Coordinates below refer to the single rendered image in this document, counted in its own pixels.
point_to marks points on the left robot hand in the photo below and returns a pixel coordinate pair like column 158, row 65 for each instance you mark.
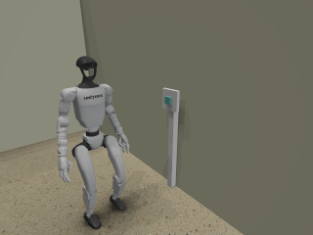
column 123, row 143

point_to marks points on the robot right foot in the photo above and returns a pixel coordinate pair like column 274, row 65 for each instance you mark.
column 93, row 221

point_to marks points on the right robot hand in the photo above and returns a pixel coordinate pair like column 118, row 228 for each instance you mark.
column 64, row 166

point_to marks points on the robot right upper arm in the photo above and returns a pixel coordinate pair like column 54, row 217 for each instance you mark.
column 67, row 95

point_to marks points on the robot right shin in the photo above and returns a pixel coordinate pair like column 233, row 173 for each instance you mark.
column 89, row 201

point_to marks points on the button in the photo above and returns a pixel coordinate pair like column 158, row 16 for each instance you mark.
column 168, row 100

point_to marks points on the left robot forearm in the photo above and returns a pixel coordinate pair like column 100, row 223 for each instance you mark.
column 115, row 123

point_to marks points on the panel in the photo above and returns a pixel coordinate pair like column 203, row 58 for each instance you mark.
column 172, row 132

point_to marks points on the robot left upper arm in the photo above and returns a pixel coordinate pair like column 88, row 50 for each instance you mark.
column 108, row 99

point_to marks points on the right robot forearm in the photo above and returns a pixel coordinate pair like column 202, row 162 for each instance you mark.
column 61, row 139

